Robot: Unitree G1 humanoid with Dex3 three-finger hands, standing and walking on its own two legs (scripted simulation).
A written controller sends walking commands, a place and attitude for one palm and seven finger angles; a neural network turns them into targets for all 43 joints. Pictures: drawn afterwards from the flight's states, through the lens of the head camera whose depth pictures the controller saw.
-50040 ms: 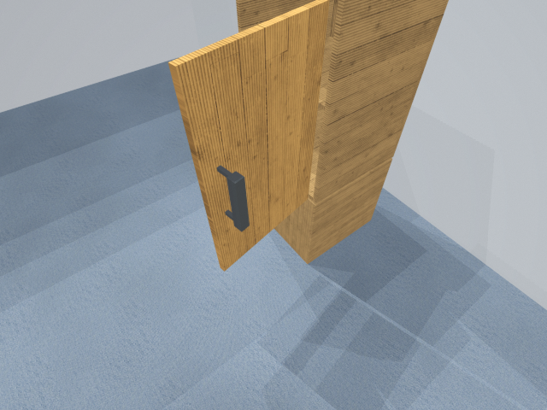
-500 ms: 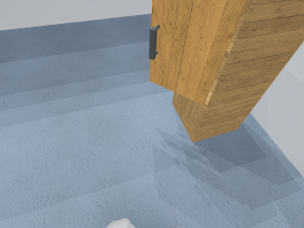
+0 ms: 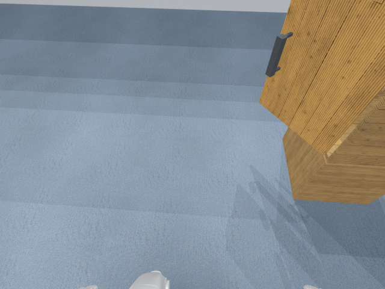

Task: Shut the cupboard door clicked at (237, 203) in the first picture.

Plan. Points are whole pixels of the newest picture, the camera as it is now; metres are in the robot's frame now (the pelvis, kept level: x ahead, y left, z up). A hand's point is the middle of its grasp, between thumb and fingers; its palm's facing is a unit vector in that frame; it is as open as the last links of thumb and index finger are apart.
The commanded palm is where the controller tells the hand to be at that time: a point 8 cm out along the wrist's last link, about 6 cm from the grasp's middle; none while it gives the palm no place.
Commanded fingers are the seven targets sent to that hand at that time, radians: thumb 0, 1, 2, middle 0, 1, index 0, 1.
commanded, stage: walk to a spot facing it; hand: left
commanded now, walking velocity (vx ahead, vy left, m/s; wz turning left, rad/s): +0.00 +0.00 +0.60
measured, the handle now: (279, 54) +0.87 -0.29 -0.05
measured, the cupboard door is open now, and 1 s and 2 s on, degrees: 40 40 40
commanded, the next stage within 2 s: turn to face it in 1.44 s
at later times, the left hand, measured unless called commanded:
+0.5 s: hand out of the picture +0.02 +0.18 -0.15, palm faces +0.35 -0.89 -0.29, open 7.4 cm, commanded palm none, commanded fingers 0.00 0.90 0.90 -0.20 -0.30 -0.20 -0.30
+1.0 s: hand out of the picture +0.10 +0.25 -0.15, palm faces +0.56 -0.78 -0.27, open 7.4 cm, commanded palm none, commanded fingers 0.00 0.90 0.90 -0.20 -0.30 -0.20 -0.30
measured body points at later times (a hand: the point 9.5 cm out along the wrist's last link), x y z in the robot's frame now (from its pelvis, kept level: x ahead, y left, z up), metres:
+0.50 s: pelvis +0.02 -0.03 +0.00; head +0.07 -0.04 +0.45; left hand +0.00 +0.22 -0.13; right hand +0.20 -0.24 -0.15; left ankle -0.04 +0.09 -0.66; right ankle +0.05 -0.13 -0.73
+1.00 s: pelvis +0.14 +0.01 -0.01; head +0.18 +0.02 +0.44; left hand +0.07 +0.29 -0.12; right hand +0.27 -0.19 -0.17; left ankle -0.01 +0.10 -0.73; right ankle +0.27 -0.04 -0.73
